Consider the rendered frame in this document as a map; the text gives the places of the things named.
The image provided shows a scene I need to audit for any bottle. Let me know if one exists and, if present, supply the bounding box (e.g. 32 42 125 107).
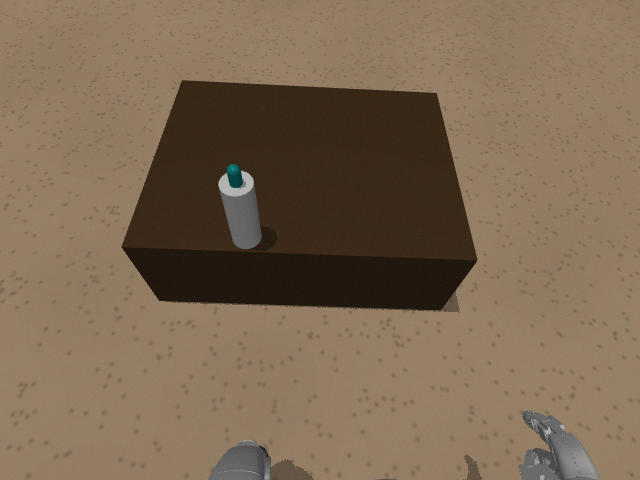
218 164 262 249

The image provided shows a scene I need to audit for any right robot hand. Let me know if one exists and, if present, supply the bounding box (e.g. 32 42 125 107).
518 411 600 480

